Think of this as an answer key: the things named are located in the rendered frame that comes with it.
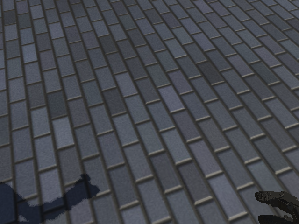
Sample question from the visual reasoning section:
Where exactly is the right robot hand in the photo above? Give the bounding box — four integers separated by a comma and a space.
255, 190, 299, 224

